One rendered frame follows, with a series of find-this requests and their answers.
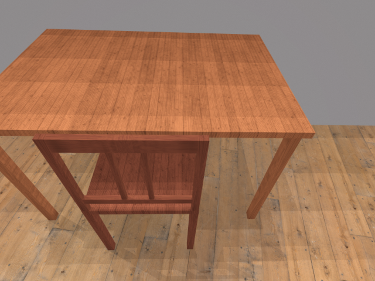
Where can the chair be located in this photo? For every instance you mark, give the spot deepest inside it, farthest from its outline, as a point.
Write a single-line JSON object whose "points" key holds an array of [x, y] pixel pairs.
{"points": [[134, 174]]}

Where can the table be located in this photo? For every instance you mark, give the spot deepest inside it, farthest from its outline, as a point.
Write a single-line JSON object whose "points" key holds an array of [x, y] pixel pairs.
{"points": [[148, 83]]}

